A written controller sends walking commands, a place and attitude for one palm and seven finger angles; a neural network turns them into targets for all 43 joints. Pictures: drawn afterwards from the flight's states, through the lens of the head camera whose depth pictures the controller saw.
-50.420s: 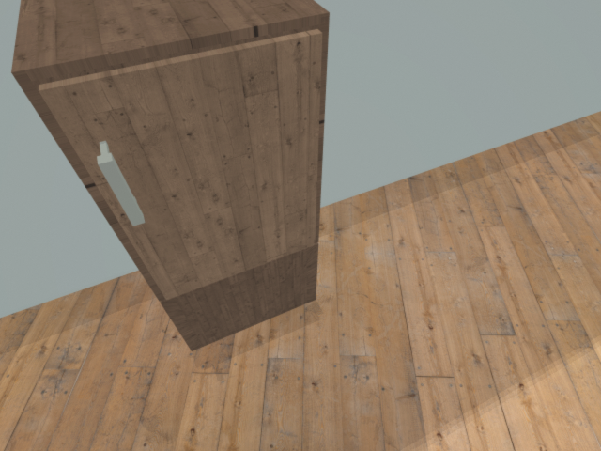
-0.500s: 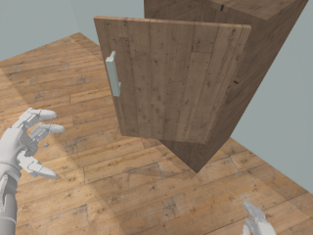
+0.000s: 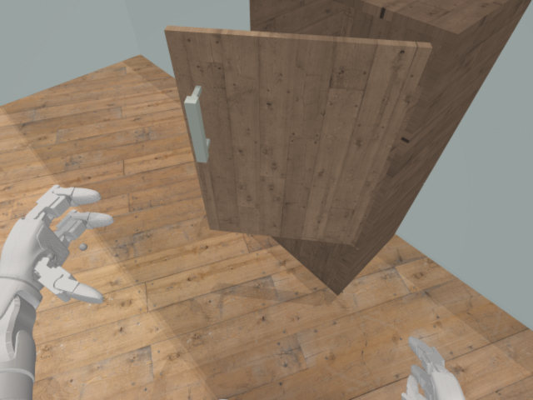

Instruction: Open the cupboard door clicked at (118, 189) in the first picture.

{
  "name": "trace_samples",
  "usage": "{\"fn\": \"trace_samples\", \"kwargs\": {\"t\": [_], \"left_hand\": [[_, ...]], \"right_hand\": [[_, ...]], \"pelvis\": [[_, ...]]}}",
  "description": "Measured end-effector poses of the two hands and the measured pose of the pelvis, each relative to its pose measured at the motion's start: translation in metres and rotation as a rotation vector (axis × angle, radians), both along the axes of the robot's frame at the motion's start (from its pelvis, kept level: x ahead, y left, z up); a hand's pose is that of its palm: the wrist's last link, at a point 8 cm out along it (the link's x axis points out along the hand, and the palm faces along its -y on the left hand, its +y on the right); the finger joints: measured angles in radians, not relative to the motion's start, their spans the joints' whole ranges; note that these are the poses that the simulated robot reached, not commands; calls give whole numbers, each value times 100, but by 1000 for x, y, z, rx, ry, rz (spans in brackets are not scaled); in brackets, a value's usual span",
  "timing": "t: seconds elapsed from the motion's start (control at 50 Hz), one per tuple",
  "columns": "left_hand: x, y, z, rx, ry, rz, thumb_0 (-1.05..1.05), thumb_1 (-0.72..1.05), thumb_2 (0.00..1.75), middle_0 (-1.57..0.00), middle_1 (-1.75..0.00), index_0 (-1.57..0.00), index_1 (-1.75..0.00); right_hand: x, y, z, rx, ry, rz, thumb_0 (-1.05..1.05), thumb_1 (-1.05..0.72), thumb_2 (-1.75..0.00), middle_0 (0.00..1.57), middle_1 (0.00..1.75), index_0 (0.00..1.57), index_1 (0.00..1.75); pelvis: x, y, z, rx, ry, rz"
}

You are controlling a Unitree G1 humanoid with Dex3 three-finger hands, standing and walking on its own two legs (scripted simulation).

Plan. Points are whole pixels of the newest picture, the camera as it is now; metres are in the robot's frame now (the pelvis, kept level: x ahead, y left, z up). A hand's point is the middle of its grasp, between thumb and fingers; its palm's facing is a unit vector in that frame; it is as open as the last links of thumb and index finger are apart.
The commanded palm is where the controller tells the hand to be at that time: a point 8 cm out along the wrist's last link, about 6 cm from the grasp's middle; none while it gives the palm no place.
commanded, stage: move the hooked fingers beside the handle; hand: left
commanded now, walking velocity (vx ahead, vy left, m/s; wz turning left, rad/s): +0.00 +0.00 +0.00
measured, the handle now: (200, 125) +0.59 +0.17 +0.07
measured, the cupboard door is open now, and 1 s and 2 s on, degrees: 39 39 39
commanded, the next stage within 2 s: none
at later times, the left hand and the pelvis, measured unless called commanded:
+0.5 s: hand (117, 196) +0.39 +0.26 +0.08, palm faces -0.03 -1.00 -0.01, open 13.9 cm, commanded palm +0.37 +0.31 +0.08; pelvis +0.01 +0.00 -0.01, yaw -1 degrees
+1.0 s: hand (138, 162) +0.46 +0.25 +0.08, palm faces -0.05 -1.00 +0.01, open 13.9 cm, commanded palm +0.45 +0.30 +0.08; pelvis +0.01 +0.01 -0.02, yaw -2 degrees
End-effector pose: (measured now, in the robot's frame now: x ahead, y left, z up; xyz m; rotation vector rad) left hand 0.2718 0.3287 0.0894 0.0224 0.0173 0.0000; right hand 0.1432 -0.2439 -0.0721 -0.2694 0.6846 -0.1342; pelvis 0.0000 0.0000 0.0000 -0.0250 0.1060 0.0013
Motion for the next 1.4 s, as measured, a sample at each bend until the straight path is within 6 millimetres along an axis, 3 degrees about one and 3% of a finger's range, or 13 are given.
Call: {"fn": "trace_samples", "kwargs": {"t": [0.08,0.2,0.32,0.58,0.96,1.4], "left_hand": [[11,-2,-1,-7,-4,0,-1,-50,30,-30,-120,-30,-120],[44,-14,0,-9,1,-35,-1,-50,30,-30,-120,-30,-120],[73,-15,-1,-12,11,-31,-1,-50,30,-30,-120,-30,-120],[108,-13,-5,-14,7,-35,-1,-50,30,-30,-120,-30,-120],[168,-20,-6,-30,12,-55,-1,-50,30,-30,-120,-30,-120],[232,-27,-4,-29,26,-48,-1,-50,30,-30,-120,-30,-120]], "right_hand": [[0,-2,-3,-13,16,4,1,-90,-90,20,30,20,30],[-9,-6,-8,-23,60,-13,1,-90,-90,20,30,20,30],[-28,-15,-12,-22,121,-57,1,-90,-90,20,30,20,30],[-73,-30,-24,-45,306,-137,1,-90,-90,20,30,20,30],[-99,-21,-33,-42,433,-183,1,-90,-90,20,30,20,30],[-167,-13,-36,-56,664,-282,0,-90,-90,20,30,20,30]], "pelvis": [[-1,-1,-1,-2,3,10],[-2,-2,-2,0,21,9],[1,-3,-3,4,45,-11],[8,-3,-6,-1,94,-21],[8,4,-14,-11,159,-31],[8,11,-23,-28,237,-42]]}}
